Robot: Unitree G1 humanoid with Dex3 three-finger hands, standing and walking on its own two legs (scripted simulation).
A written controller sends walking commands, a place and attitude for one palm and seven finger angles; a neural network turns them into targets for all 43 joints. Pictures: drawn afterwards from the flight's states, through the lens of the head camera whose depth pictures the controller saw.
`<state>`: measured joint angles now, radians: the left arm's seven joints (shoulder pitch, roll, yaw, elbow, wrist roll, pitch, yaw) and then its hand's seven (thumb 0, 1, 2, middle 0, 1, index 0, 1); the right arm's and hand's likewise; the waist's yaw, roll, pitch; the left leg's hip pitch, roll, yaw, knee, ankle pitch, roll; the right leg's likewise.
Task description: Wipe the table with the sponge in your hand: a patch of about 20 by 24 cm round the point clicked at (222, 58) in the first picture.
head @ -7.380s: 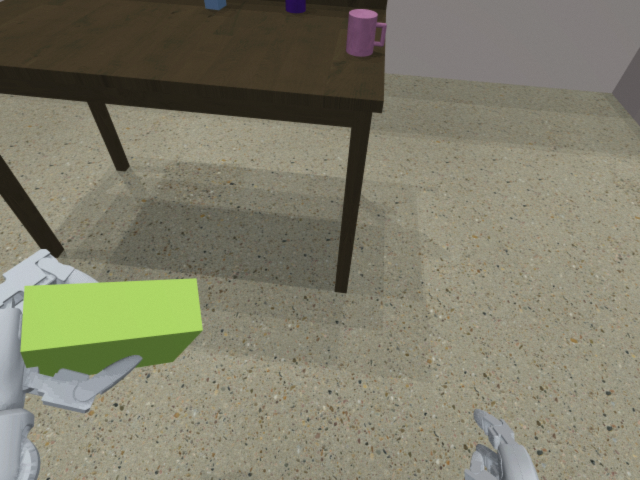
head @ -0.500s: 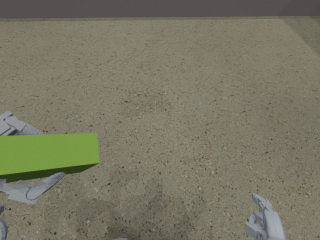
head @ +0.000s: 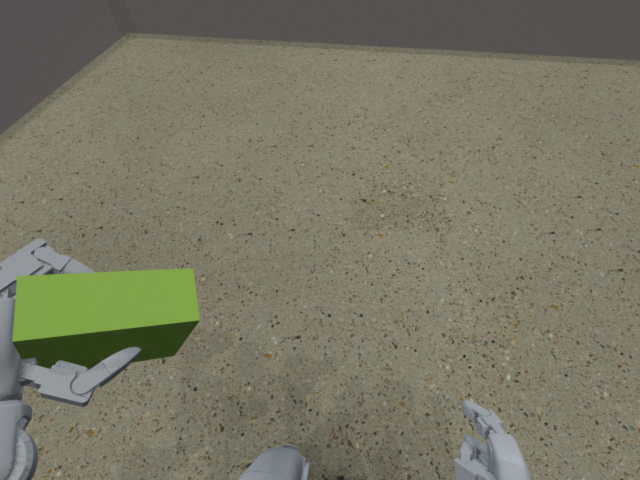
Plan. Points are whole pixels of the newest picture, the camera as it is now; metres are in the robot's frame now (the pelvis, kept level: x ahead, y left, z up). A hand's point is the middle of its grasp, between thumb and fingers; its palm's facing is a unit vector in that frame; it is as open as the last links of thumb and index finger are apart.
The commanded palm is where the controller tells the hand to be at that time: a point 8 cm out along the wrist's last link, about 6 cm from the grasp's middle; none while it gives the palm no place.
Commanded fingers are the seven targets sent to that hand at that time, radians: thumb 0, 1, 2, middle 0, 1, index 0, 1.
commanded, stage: turn to face it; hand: left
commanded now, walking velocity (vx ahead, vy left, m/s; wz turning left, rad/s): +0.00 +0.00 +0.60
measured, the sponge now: (137, 321) +0.23 +0.20 +0.15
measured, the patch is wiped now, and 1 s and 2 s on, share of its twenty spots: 0.00 0.00 0.00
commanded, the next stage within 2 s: none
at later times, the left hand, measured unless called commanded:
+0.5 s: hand out of the picture +0.06 +0.28 +0.19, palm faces +0.58 -0.68 -0.44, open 9.6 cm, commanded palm -0.01 +0.31 +0.18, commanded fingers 0.00 0.10 1.30 -1.20 -1.60 -1.20 -1.60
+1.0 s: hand out of the picture -0.10 +0.23 +0.19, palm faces +0.79 -0.43 -0.44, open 9.5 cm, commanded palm -0.17 +0.24 +0.18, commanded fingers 0.00 0.10 1.30 -1.20 -1.60 -1.20 -1.60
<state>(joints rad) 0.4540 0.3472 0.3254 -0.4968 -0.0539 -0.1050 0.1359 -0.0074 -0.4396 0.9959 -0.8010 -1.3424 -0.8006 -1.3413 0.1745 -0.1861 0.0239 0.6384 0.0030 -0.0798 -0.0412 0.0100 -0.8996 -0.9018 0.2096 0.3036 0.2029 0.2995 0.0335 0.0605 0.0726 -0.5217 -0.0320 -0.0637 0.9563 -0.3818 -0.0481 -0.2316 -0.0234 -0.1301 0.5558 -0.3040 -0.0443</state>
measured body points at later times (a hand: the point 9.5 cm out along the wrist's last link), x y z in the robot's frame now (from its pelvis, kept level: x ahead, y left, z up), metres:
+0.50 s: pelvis -0.07 +0.00 +0.00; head -0.05 +0.02 +0.45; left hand +0.02 +0.31 +0.21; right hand +0.15 -0.15 -0.08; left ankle -0.10 +0.13 -0.73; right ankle -0.02 -0.12 -0.67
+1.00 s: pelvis -0.13 -0.08 +0.01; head -0.11 -0.07 +0.46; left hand -0.14 +0.25 +0.21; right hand +0.16 -0.21 -0.07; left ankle -0.24 +0.02 -0.69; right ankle -0.05 -0.12 -0.73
